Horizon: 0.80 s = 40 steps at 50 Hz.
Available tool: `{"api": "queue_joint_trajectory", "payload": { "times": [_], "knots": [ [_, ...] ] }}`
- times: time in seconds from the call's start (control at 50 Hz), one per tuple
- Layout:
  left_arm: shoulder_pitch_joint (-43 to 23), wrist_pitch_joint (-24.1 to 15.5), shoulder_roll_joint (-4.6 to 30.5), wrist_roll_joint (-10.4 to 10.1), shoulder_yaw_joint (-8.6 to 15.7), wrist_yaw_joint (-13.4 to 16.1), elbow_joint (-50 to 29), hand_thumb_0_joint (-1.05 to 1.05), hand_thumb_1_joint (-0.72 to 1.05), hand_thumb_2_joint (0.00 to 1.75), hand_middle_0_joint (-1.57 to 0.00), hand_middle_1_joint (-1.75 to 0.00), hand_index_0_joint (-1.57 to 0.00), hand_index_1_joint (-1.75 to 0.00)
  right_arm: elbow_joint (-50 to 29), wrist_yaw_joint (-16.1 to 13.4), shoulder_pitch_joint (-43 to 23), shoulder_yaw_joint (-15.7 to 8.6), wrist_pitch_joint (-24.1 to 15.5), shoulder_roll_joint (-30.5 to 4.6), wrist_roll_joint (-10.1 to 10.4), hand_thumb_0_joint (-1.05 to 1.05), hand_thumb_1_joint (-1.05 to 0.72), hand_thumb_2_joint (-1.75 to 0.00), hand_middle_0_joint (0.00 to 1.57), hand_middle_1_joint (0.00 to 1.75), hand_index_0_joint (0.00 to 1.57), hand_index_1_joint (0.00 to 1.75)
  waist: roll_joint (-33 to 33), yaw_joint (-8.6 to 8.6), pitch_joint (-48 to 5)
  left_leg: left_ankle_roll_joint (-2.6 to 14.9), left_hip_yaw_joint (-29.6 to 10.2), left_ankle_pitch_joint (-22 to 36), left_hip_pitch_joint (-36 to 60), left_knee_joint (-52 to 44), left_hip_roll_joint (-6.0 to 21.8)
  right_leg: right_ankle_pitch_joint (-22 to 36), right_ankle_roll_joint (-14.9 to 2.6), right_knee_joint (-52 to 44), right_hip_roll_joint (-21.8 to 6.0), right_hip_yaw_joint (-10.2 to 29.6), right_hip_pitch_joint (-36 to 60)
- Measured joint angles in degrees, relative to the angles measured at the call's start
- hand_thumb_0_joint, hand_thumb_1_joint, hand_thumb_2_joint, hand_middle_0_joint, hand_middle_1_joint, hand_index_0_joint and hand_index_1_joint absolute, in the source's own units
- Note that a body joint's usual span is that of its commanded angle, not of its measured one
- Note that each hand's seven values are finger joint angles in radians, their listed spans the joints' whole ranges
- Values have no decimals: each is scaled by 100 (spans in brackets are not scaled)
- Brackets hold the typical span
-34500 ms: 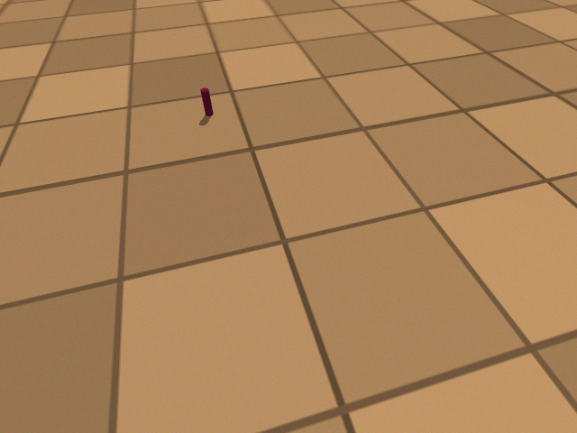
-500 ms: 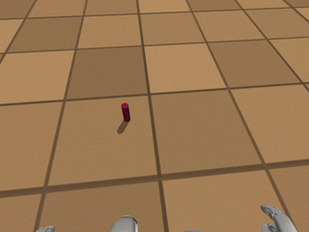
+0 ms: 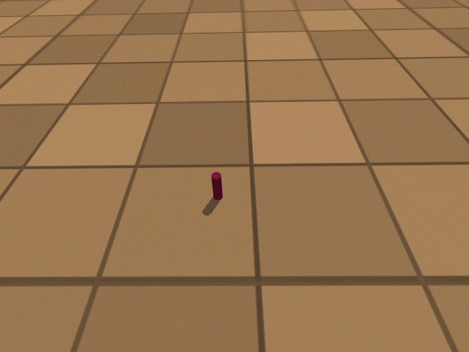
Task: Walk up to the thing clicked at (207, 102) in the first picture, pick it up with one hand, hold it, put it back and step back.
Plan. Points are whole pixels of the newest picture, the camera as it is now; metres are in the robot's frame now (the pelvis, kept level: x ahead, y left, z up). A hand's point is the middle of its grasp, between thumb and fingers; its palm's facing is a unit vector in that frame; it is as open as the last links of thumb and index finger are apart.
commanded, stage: step back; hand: left
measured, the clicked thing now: (217, 186) +1.05 +0.15 -0.68
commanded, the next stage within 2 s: stand in 0.72 s
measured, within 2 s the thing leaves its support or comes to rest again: neither
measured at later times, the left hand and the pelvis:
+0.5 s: hand out of the picture +0.11 +0.26 -0.15, palm faces +0.05 -0.93 -0.38, open 7.4 cm; pelvis +0.04 -0.01 +0.00, yaw +2 degrees
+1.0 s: hand out of the picture +0.14 +0.26 -0.14, palm faces -0.01 -0.94 -0.34, open 7.4 cm; pelvis +0.05 +0.00 +0.02, yaw +0 degrees
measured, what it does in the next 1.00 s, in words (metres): steps on the spot: right foot, then left foot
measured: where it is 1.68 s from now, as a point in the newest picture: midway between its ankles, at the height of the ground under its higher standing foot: outside the picture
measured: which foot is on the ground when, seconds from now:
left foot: down 0.00-0.18, up 0.20-0.42, down 0.44-1.00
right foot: up 0.00-0.14, down 0.16-1.00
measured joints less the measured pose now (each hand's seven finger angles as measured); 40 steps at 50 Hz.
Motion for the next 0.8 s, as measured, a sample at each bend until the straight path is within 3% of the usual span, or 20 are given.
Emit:
{"api": "queue_joint_trajectory", "payload": {
  "times": [0.06,0.12,0.18,0.26,0.32,0.4,0.46,0.48,0.6,0.8],
  "knots": [
    [-46,-91,22,-22,3,-45,47,1,90,90,-20,-30,-21,-30,-54,0,-31,36,-64,57,2,0,-90,-89,21,30,21,30,-30,-67,8,-44,-35,102,73,-179,70,71,6,21,38,-22,-135],
    [-68,-164,-6,-21,13,-81,82,1,90,90,-20,-30,-21,-30,-97,13,-103,31,-34,25,-13,0,-90,-89,21,30,21,30,26,-120,9,-137,-56,48,74,-138,174,221,43,-618,59,-128,15],
    [-133,-282,-92,14,21,-24,129,1,90,90,-20,-30,-21,-30,-115,-20,-173,30,53,-75,46,0,-90,-89,21,30,21,30,214,-105,47,-241,-131,-254,-69,341,353,1139,6,-1490,224,-269,371],
    [-236,-394,-280,55,-40,25,109,1,90,90,-20,-30,-21,-30,-14,-127,-241,38,140,-117,99,0,-90,-89,20,30,20,30,304,5,58,-128,-440,-1030,-564,1536,94,1005,-84,-1377,218,-360,418],
    [-293,-442,-402,27,-110,42,100,1,90,90,-20,-30,-21,-30,39,-133,-293,33,101,-175,109,0,-90,-89,20,30,20,30,368,52,103,-132,-417,-886,-782,1692,107,1003,-59,-1526,162,-404,561],
    [-379,-429,-408,5,-161,55,112,1,90,90,-20,-30,-21,-30,117,-117,-404,45,76,-172,96,0,-90,-89,20,30,20,30,325,67,168,-165,-158,-642,-711,964,291,907,3,-1495,59,-427,617],
    [-465,-348,-343,-62,-192,81,123,1,90,90,-20,-30,-21,-30,183,-139,-527,50,29,-123,77,0,-90,-89,20,30,20,30,229,32,237,-212,51,389,-429,103,321,701,95,-1197,-48,-416,547],
    [-512,-303,-312,-84,-195,95,141,1,90,90,-20,-30,-21,-30,224,-155,-593,49,17,-70,62,0,-90,-89,20,30,20,30,134,46,284,-252,117,456,-385,82,268,647,131,-1109,-114,-354,534],
    [-708,-213,-221,-130,-218,118,377,1,90,90,-20,-30,-21,-30,385,-126,-974,192,62,129,118,0,-90,-89,20,30,20,30,126,45,235,-278,188,203,-397,202,433,796,167,-1444,69,-252,669],
    [-949,-251,-255,-143,-345,63,784,1,90,90,-20,-30,-21,-30,646,-73,-1368,292,-20,203,168,0,-90,-89,20,30,21,30,115,19,142,-252,295,560,82,-629,382,1176,227,-2257,30,-173,1103]
  ]
}}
